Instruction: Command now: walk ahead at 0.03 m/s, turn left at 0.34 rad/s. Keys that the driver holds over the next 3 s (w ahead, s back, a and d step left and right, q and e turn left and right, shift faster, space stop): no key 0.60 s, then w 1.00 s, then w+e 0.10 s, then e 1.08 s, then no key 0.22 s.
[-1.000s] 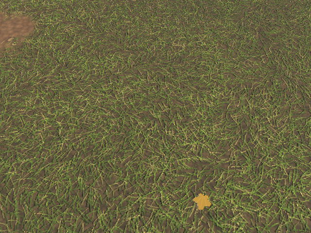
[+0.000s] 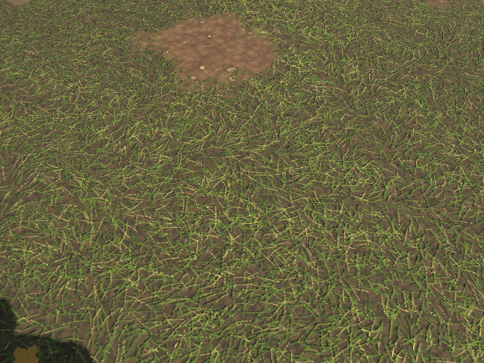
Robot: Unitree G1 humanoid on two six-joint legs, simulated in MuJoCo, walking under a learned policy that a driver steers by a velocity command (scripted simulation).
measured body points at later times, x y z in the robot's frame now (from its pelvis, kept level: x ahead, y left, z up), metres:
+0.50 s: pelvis +0.00 -0.04 +0.00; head +0.01 -0.04 +0.45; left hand +0.08 +0.22 -0.13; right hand +0.08 -0.30 -0.14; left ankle -0.04 +0.08 -0.74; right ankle +0.01 -0.13 -0.74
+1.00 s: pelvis +0.06 -0.07 +0.00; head +0.06 -0.08 +0.45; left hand +0.03 +0.20 -0.13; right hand +0.12 -0.32 -0.15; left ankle +0.00 +0.07 -0.68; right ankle +0.03 -0.14 -0.74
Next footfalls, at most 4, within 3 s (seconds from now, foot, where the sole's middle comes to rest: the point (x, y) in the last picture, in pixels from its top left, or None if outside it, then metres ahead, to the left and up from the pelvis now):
0.12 right None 0.05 -0.13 -0.78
0.44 left None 0.00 0.08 -0.78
1.36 left None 0.40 0.05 -0.78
1.88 right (268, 284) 0.70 -0.09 -0.78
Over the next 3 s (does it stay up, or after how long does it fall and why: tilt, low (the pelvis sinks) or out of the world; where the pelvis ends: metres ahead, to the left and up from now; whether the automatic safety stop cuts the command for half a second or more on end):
stays up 0.63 0.01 -0.01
